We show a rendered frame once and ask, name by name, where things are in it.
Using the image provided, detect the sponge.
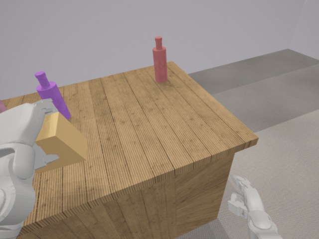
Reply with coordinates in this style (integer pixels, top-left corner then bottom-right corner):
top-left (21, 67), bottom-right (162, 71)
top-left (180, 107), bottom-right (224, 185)
top-left (35, 112), bottom-right (87, 174)

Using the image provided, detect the robot left forearm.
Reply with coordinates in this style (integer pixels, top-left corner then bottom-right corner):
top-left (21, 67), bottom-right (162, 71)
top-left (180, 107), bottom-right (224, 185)
top-left (0, 143), bottom-right (36, 239)

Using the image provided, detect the robot right forearm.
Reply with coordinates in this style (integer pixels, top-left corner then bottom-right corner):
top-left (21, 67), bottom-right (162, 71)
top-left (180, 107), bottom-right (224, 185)
top-left (247, 210), bottom-right (283, 239)

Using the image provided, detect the right robot hand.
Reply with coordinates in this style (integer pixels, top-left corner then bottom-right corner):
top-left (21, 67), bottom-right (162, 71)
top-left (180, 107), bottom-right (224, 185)
top-left (228, 175), bottom-right (265, 219)

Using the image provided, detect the table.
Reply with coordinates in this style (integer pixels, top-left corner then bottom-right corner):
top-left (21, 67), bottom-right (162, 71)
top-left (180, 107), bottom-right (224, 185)
top-left (1, 61), bottom-right (259, 239)

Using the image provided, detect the left robot hand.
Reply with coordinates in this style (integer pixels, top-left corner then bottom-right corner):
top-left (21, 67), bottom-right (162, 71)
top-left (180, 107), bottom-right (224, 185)
top-left (0, 98), bottom-right (59, 170)

